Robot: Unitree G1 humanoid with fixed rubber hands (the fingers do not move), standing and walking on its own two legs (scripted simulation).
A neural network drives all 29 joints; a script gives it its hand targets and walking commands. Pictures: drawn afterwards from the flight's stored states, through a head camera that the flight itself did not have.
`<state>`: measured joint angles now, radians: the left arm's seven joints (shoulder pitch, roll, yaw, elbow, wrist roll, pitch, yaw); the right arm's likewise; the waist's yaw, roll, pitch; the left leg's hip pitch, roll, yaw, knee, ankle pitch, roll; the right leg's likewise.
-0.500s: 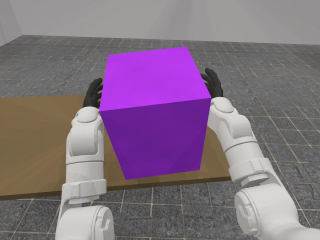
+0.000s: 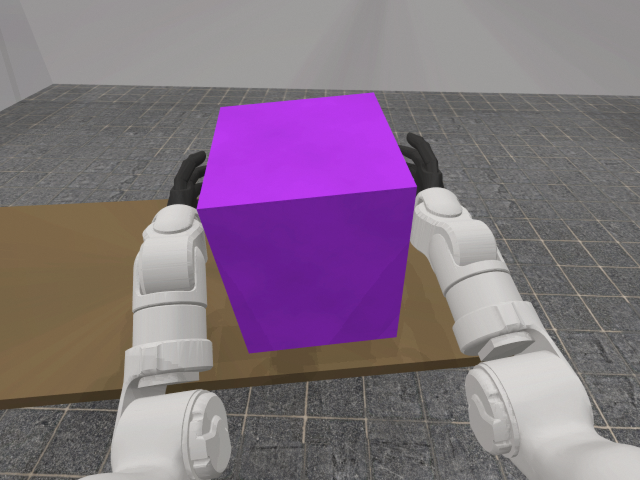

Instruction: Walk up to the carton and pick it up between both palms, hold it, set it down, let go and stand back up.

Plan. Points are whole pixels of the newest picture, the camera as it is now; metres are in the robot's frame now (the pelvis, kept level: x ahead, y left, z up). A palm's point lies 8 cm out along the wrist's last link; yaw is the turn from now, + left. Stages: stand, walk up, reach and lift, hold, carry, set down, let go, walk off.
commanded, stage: hold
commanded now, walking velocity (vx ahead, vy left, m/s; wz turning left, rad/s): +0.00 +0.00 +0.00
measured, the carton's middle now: (310, 224) +0.39 +0.00 +0.18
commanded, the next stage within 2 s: none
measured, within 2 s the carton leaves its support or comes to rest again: neither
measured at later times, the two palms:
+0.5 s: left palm (186, 226) +0.35 +0.15 +0.21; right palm (426, 207) +0.36 -0.14 +0.21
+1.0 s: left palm (181, 217) +0.37 +0.16 +0.21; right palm (420, 197) +0.37 -0.13 +0.22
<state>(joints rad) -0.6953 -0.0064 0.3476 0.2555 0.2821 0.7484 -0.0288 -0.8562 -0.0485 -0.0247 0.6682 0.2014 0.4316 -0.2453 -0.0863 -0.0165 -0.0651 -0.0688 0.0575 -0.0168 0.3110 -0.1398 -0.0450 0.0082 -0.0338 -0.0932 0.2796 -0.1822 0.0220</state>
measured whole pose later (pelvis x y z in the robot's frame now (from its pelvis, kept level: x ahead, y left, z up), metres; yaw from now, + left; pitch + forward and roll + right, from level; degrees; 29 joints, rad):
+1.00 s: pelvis +0.00 +0.00 +0.00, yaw +0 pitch -6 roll -1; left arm -0.67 -0.01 0.33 0.21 0.29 0.76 -0.03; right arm -0.84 -0.05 -0.01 0.65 0.23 0.43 -0.25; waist -0.09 -0.02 -0.06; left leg -0.06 0.05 -0.01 0.32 -0.15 -0.04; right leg 0.02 -0.04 -0.09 0.27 -0.18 0.03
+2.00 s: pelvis +0.00 +0.01 +0.00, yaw +0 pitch -6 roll -1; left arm -0.64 -0.01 0.31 0.17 0.28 0.77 -0.02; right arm -0.83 -0.06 0.00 0.62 0.25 0.43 -0.26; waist -0.08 -0.02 -0.05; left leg -0.08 0.05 -0.01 0.33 -0.16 -0.04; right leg 0.01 -0.04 -0.08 0.27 -0.18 0.03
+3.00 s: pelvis +0.00 +0.01 +0.00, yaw +0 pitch -5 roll -1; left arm -0.63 -0.01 0.30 0.13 0.27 0.78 -0.01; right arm -0.81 -0.06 0.01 0.59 0.27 0.44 -0.26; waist -0.08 -0.02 -0.05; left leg -0.09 0.05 -0.01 0.34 -0.16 -0.04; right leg 0.01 -0.04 -0.08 0.26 -0.17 0.03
